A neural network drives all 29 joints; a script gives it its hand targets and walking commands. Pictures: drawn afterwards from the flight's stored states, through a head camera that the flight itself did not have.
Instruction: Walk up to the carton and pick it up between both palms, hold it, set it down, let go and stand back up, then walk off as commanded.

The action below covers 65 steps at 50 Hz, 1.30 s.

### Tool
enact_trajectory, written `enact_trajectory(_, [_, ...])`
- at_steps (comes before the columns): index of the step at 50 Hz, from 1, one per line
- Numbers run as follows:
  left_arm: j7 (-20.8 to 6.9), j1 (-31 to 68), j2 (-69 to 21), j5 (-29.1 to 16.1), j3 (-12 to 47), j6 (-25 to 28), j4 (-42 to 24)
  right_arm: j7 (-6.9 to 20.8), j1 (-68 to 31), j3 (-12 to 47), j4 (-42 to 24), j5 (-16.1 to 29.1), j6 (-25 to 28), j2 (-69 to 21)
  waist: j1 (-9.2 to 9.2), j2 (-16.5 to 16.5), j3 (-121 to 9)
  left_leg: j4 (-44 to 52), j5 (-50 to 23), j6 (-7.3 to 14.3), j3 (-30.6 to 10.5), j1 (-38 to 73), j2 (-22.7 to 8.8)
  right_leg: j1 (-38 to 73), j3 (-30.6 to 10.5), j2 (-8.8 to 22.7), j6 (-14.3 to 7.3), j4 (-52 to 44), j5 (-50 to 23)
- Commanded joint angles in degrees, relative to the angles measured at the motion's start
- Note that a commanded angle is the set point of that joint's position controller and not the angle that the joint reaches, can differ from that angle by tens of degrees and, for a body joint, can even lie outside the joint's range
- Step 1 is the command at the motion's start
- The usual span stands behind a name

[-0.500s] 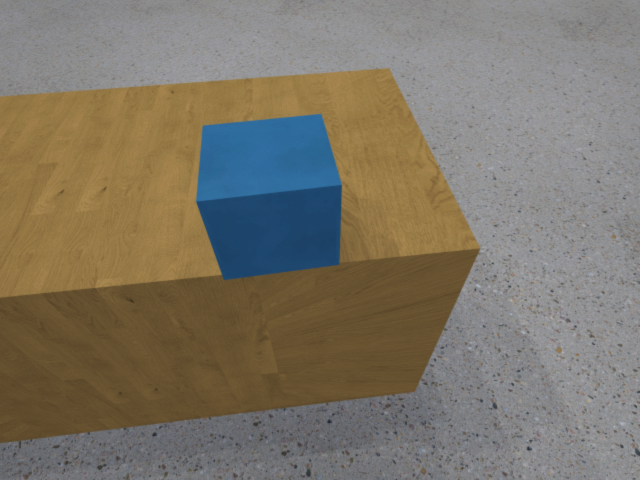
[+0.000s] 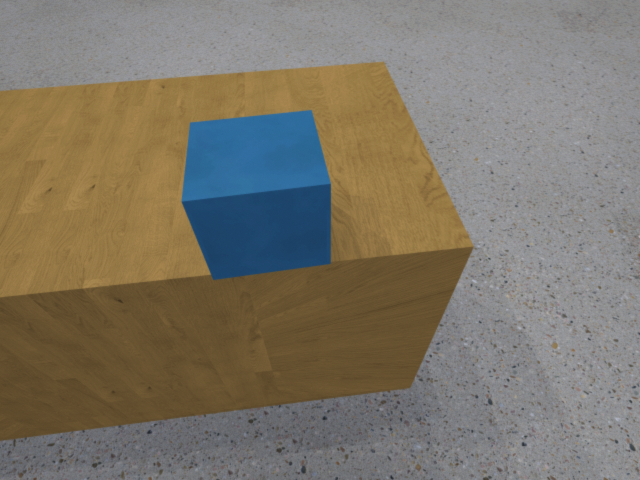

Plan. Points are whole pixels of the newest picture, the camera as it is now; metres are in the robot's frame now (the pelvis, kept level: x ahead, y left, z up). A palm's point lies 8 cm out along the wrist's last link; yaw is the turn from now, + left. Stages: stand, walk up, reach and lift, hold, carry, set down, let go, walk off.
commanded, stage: stand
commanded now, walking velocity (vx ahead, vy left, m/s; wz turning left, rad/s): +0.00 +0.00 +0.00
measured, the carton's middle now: (262, 195) +0.55 +0.12 +0.03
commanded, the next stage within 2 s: none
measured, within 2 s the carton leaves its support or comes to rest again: neither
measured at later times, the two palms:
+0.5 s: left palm out of the picture +0.07 +0.29 -0.12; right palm out of the picture +0.05 -0.27 -0.13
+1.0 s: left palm out of the picture +0.05 +0.30 -0.13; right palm out of the picture +0.05 -0.27 -0.12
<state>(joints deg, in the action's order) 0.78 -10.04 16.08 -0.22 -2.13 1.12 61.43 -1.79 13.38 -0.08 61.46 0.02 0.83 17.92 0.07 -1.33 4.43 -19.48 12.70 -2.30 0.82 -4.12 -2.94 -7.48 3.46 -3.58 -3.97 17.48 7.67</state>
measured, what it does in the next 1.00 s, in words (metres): stands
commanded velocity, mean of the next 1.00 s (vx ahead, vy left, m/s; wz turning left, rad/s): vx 0.00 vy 0.00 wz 0.00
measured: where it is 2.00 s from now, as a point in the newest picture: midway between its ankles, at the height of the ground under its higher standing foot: outside the picture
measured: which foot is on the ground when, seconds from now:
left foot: down 0.00-1.00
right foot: down 0.00-1.00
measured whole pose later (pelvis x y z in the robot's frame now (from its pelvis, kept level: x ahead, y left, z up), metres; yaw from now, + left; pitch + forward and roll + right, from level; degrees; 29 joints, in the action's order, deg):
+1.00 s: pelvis +0.01 +0.02 +0.00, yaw +0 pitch -3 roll +0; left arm 1.0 -10.0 16.5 -0.1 -2.2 1.2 62.9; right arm -1.9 11.0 -0.5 62.1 -0.1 0.8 18.1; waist 0.2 -0.4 4.4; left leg -17.9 12.8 -0.8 1.4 -2.2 -1.4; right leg -6.3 2.8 -2.1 -2.4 17.4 8.3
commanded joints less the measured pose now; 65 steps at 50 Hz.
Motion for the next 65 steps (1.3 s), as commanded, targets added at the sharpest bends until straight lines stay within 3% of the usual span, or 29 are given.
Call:
enact_trajectory(1, [0.4,2.0,11.2,-0.4,-2.0,1.2,-4.7,-0.9,0.8,-2.3,-3.2,-0.3,1.5,11.6,-0.07,-0.7,-2.9,3.3,-5.3,2.7,-4.3,-2.0,-5.6,1.3,-11.1,13.3,1.6,-4.6,-5.7])
enact_trajectory(2, [0.5,0.0,12.7,-0.2,-2.2,1.6,-3.7,-0.7,2.3,-2.1,-2.4,-0.1,2.0,11.3,-0.23,2.3,-7.5,3.7,-6.0,3.2,-5.0,-0.9,-6.0,5.5,-9.7,12.0,1.9,-3.2,-8.1])
enact_trajectory(3, [0.8,0.0,12.8,-0.2,-2.7,1.5,-3.6,-1.0,1.9,-1.8,-2.7,-0.3,1.5,10.3,1.06,0.0,-5.0,3.5,-4.9,2.3,-4.5,-1.2,-5.0,3.4,-10.1,12.3,3.1,-3.1,-5.7])
enact_trajectory(4, [0.5,1.1,12.4,0.1,-2.1,1.4,-4.0,-1.2,-0.3,-1.7,-3.0,-0.1,1.4,9.9,0.14,3.1,-5.9,2.3,-4.3,2.4,-4.3,-1.0,-5.5,3.1,-10.9,12.0,2.7,-3.5,-6.0])
enact_trajectory(8, [0.9,0.6,13.2,-0.4,-2.7,1.1,-3.7,-0.7,0.6,-1.7,-2.6,0.1,1.5,11.4,-0.24,1.7,-2.7,4.2,-5.1,2.4,-4.4,-2.8,-5.5,3.7,-8.7,11.0,2.3,-3.2,-8.4])
enact_trajectory(9, [0.8,-1.9,13.5,-0.1,-2.6,1.4,-2.6,-0.8,0.6,-1.6,-1.9,0.1,1.2,11.7,1.35,0.6,-3.6,3.6,-3.9,2.0,-4.1,-2.6,-4.7,6.0,-9.1,11.9,3.8,-3.7,-9.5])
enact_trajectory(12, [0.8,1.1,13.2,0.1,-2.6,1.2,-2.6,-1.1,-0.3,-1.7,-3.5,-0.1,1.6,10.5,-0.62,1.6,-3.9,3.6,-5.5,2.1,-3.9,-1.8,-5.6,5.2,-8.7,12.5,2.8,-3.2,-11.1])
enact_trajectory(18, [0.6,1.5,12.1,-0.6,-2.4,1.4,-2.6,-0.9,0.4,-1.8,-1.8,-0.1,1.6,10.8,-0.88,0.6,-1.1,4.9,-7.5,2.2,-4.8,-0.1,-5.8,1.9,-8.5,10.8,3.0,-4.2,-6.1])
enact_trajectory(19, [0.5,0.2,10.7,-0.7,-2.4,1.3,-2.7,-1.3,-2.2,-1.6,-2.9,-0.3,1.3,10.8,0.77,0.2,-1.1,4.9,-4.6,2.2,-4.3,-2.5,-5.8,3.9,-9.5,11.8,2.9,-4.0,-5.2])
enact_trajectory(20, [0.8,2.6,14.5,-0.2,-3.2,1.1,-2.8,-1.2,-1.4,-2.4,-2.9,-0.1,1.4,12.7,-0.34,0.0,-1.1,4.3,-5.7,2.1,-4.2,-2.3,-5.1,2.4,-9.4,11.6,2.9,-3.5,-6.1])
enact_trajectory(23, [0.8,0.6,14.3,0.1,-3.0,1.3,-3.1,-0.8,-2.6,-2.2,-2.4,0.0,1.4,12.4,1.55,0.9,-2.4,4.5,-4.9,2.4,-4.3,-3.3,-5.5,4.7,-9.2,12.1,2.8,-3.1,-7.9])
enact_trajectory(24, [1.2,-0.3,13.5,-0.2,-3.2,1.2,-2.5,-1.0,-1.7,-2.4,-2.3,-0.3,1.4,11.9,0.52,0.5,-4.3,3.0,-5.5,2.5,-3.3,-1.9,-5.0,4.8,-10.1,13.1,3.6,-3.7,-11.3])
enact_trajectory(25, [1.0,-0.2,14.5,-0.2,-3.2,0.8,-2.2,-1.3,-0.7,-2.1,-1.7,0.0,1.5,10.3,-0.3,3.8,-2.9,4.2,-5.4,2.5,-4.6,-0.4,-5.9,2.0,-8.7,11.8,2.1,-3.5,-9.8])
enact_trajectory(29, [0.8,0.6,12.5,-0.3,-2.6,1.5,-1.9,-1.3,1.5,-1.7,-1.0,0.0,1.1,9.6,-1.13,0.3,-3.4,4.4,-9.8,2.8,-4.5,0.6,-6.5,4.2,-9.2,12.2,2.3,-2.8,-12.3])
enact_trajectory(30, [0.8,-1.0,12.3,-0.3,-2.5,1.3,-2.6,-1.4,-0.6,-1.7,-2.4,0.0,1.0,10.2,0.71,-1.3,-5.6,3.9,-7.2,2.7,-3.4,-0.6,-5.5,7.2,-9.2,12.2,3.0,-2.0,-11.4])
enact_trajectory(33, [0.7,1.3,10.4,-0.2,-1.3,0.7,-2.9,-1.0,-0.5,-2.1,-1.8,0.0,1.2,11.1,-0.1,2.5,-1.6,5.5,-8.1,2.7,-4.3,-0.4,-6.3,2.6,-8.4,11.7,2.8,-2.5,-10.2])
enact_trajectory(36, [0.6,-0.3,12.1,-0.3,-2.2,0.9,-2.2,-0.9,-3.3,-2.2,-3.2,-0.3,1.4,10.9,0.86,0.5,-3.7,4.7,-6.9,2.6,-4.5,0.9,-6.0,3.1,-9.1,10.9,2.6,-3.9,-7.4])
enact_trajectory(37, [0.8,2.1,14.3,0.1,-2.8,1.1,-2.3,-0.7,-2.4,-3.3,-3.5,0.2,1.7,13.1,-0.64,3.3,-1.9,5.6,-7.5,2.7,-5.0,0.4,-6.1,1.8,-8.5,11.4,2.5,-3.1,-8.5])
enact_trajectory(39, [0.5,-0.7,11.4,0.1,-1.7,1.2,-1.8,-0.5,-0.4,-2.9,-1.4,0.5,1.3,12.2,0.9,-0.9,-0.9,5.9,-6.4,2.6,-4.8,-0.7,-5.5,2.1,-8.8,11.4,2.8,-3.2,-3.3])
enact_trajectory(43, [0.5,-0.9,11.4,-0.6,-1.9,1.4,-1.6,-1.0,-1.1,-2.7,-2.4,-0.4,1.6,11.3,0.17,3.4,-2.8,5.2,-7.4,2.9,-5.1,-0.6,-5.8,3.7,-9.3,11.6,2.9,-3.4,-7.4])
enact_trajectory(47, [1.3,1.0,12.1,0.0,-2.3,1.2,-2.5,-0.9,-4.8,-2.3,-3.5,-0.3,0.7,11.6,0.61,-0.3,-2.6,5.3,-5.5,3.2,-4.2,-2.6,-4.9,3.2,-9.5,12.1,2.6,-3.4,-5.9])
enact_trajectory(48, [0.8,0.8,11.4,0.6,-1.8,1.4,-1.7,-0.9,-2.7,-2.6,-2.6,0.2,1.0,11.3,-0.76,-0.9,-3.1,5.9,-5.5,2.9,-4.6,0.0,-5.1,2.5,-8.9,11.7,2.6,-3.2,-5.8])
enact_trajectory(50, [0.9,0.1,10.4,-0.2,-1.7,1.2,-1.7,-0.7,-2.3,-2.9,-2.7,-0.4,1.0,12.7,-0.28,-1.2,-3.5,6.0,-5.1,3.3,-4.3,-0.7,-5.4,3.4,-9.1,11.9,2.5,-3.7,-4.7])
enact_trajectory(51, [0.7,2.2,13.9,0.1,-2.4,1.1,-2.0,-1.0,-0.4,-2.6,-2.4,-0.6,0.9,10.9,-0.85,2.8,-1.5,5.7,-6.5,3.1,-4.5,-0.4,-6.0,1.8,-8.9,11.9,2.5,-2.6,-5.7])
enact_trajectory(56, [0.8,-0.4,10.0,0.0,-1.2,1.3,-1.1,-0.6,-1.8,-2.1,-2.1,0.0,1.8,10.9,0.08,-0.6,-2.2,6.4,-5.6,2.7,-4.8,-1.3,-6.2,3.9,-8.5,12.0,2.3,-3.5,-7.8])
enact_trajectory(57, [0.7,0.3,13.3,0.2,-1.9,1.2,-1.5,-0.5,0.2,-2.4,-1.4,0.6,2.1,11.2,-0.68,3.4,-3.0,6.9,-7.1,2.6,-5.4,1.6,-6.2,2.0,-8.1,11.5,2.2,-3.4,-6.3])
enact_trajectory(59, [0.6,-0.6,12.0,0.0,-1.7,1.4,-0.9,-0.5,-1.7,-2.8,-2.3,-0.5,1.8,13.0,0.81,1.7,-2.4,6.0,-8.7,3.1,-4.7,-1.1,-5.6,4.5,-7.7,11.4,2.8,-3.3,-7.8])
enact_trajectory(62, [0.7,0.7,12.2,-0.1,-1.9,1.2,-1.4,-0.7,-0.5,-2.3,-1.4,0.3,1.8,10.4,-0.34,-1.3,-2.4,5.5,-7.7,2.7,-3.7,-0.3,-5.9,3.6,-9.0,12.2,2.7,-3.9,-10.2])
enact_trajectory(65, [1.1,2.0,13.0,0.0,-2.3,1.4,-1.7,-0.5,-1.3,-2.3,-2.4,0.2,1.7,10.2,-0.88,4.8,-4.0,5.8,-7.2,2.3,-4.3,1.1,-5.5,2.8,-7.7,11.0,2.9,-2.7,-8.7])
